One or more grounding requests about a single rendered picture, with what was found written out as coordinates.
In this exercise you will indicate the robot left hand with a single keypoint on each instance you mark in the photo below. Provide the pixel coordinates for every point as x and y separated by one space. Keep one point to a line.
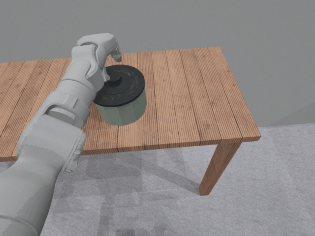
110 45

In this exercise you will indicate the knob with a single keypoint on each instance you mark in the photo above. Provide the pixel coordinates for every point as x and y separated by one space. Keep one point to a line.
115 78

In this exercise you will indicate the robot left forearm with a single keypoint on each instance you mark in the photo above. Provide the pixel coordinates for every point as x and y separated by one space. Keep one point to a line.
72 99

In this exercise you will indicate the table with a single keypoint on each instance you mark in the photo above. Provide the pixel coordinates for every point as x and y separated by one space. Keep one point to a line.
192 98

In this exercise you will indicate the lid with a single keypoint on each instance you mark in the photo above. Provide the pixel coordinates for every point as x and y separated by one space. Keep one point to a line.
128 90

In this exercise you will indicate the pot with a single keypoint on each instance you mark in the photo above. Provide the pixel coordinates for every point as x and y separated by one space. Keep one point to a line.
125 114

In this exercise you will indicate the robot left upper arm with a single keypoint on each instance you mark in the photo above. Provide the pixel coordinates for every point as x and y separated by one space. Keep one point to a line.
27 187

